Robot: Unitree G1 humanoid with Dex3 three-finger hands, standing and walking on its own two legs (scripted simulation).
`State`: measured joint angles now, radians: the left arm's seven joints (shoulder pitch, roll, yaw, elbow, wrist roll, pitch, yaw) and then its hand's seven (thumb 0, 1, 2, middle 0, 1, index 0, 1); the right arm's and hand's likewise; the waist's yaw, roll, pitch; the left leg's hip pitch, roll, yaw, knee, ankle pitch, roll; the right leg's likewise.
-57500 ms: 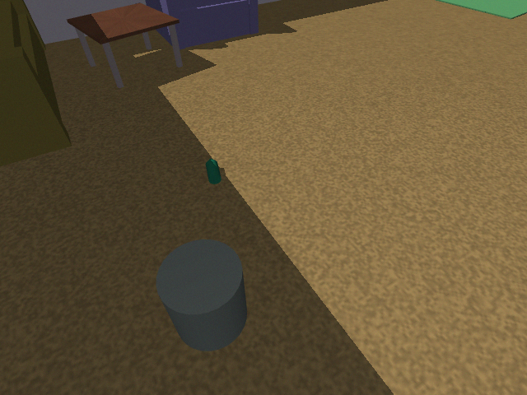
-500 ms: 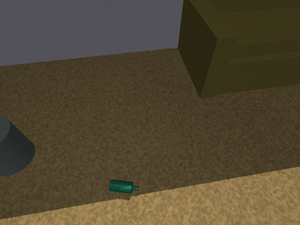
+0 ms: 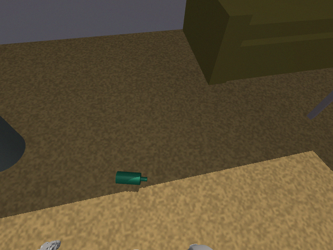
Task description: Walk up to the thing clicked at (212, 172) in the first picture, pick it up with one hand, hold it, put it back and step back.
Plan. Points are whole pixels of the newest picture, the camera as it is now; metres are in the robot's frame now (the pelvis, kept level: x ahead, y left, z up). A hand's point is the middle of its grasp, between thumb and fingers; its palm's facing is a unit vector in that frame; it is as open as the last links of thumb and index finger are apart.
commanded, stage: walk up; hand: left
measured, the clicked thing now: (132, 178) +0.55 +0.19 -0.73
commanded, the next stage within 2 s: none
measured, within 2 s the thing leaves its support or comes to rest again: neither
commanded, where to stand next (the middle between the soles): +0.18 -0.04 m, yaw +3 degrees
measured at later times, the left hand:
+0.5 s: hand out of the picture -0.01 +0.24 -0.15, palm faces +0.06 -0.93 -0.37, open 7.4 cm
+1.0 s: hand out of the picture -0.21 +0.20 -0.14, palm faces +0.05 -0.92 -0.39, open 7.4 cm
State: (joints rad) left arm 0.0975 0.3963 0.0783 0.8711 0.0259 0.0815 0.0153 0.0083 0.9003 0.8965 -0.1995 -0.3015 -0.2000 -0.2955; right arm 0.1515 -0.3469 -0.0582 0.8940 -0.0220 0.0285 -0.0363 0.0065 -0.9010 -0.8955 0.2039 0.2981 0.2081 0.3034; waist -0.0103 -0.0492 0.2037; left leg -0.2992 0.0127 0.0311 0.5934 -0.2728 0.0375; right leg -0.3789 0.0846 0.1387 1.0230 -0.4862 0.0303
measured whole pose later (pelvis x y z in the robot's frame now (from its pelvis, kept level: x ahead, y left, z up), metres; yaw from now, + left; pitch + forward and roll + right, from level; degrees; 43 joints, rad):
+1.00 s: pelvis -0.22 -0.07 +0.00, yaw +0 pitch -3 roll +0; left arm 0.32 0.34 0.07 0.97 0.05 -0.01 -0.02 0.01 0.90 0.90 -0.20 -0.30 -0.20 -0.30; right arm 0.23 -0.42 -0.07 0.90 -0.02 0.03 0.01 0.01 -0.90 -0.90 0.20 0.30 0.20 0.30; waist 0.04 0.05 0.04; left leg -0.38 -0.02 -0.11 0.85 -0.44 -0.01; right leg -0.15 0.01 0.04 0.55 -0.35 -0.01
